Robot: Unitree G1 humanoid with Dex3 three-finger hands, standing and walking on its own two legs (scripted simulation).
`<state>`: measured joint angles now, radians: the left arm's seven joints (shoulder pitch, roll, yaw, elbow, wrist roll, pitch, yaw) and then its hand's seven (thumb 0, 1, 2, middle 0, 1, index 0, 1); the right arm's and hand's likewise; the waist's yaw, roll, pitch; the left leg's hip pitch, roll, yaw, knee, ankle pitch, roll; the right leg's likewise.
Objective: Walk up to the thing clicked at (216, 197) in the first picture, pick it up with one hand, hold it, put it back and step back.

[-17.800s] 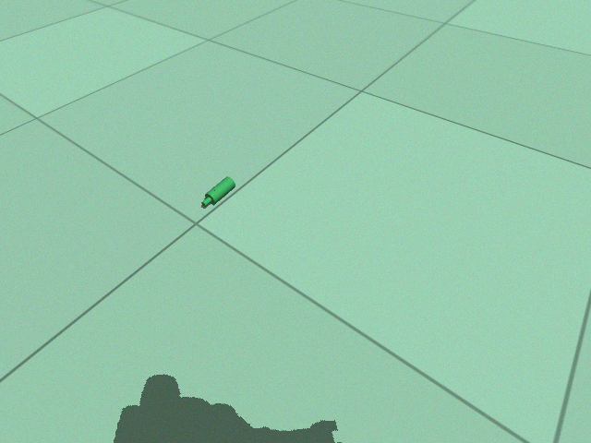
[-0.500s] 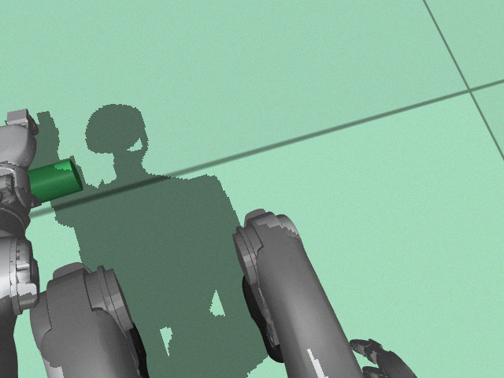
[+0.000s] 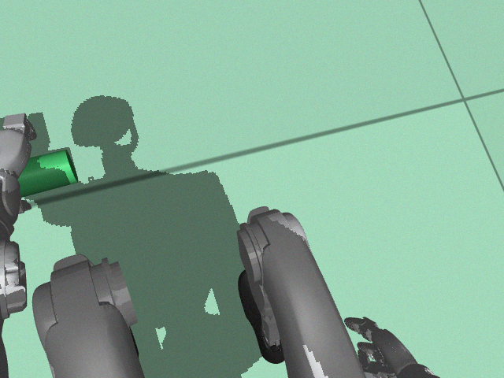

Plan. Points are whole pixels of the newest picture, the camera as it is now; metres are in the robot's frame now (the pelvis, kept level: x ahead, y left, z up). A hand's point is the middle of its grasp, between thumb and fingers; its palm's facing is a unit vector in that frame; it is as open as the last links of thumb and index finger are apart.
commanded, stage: rest palm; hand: left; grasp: from above
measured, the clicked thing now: (13, 180) +0.48 +0.30 -0.28
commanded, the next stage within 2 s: close in 1.08 s
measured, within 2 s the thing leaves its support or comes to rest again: neither
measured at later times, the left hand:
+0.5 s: hand (22, 179) +0.47 +0.28 -0.25, palm faces -0.44 -0.14 -0.89, open 13.9 cm
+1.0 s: hand (23, 180) +0.47 +0.28 -0.26, palm faces -0.44 -0.14 -0.89, open 13.9 cm
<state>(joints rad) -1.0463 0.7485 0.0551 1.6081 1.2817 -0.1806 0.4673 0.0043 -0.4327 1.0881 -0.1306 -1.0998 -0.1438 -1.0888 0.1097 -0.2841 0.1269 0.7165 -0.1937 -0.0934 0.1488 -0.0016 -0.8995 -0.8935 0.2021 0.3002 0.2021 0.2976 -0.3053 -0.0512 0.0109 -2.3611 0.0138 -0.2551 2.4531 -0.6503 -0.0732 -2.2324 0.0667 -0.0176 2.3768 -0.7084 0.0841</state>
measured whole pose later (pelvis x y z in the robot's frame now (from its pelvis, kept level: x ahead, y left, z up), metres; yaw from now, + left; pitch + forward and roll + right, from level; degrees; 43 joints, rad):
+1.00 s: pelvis +0.01 +0.02 -0.02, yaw -5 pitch +28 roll -14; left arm -1.07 0.91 0.11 1.77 1.29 -0.17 0.64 0.00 -0.48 0.96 -0.10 -0.98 -0.11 -0.98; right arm 0.08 -0.31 0.25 0.73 -0.30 -0.24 0.28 0.00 -0.90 -0.90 0.20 0.30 0.20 0.30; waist -0.38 -0.12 0.12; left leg -2.38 0.03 -0.32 2.57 -0.71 -0.04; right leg -2.21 0.09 -0.07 2.41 -0.72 0.09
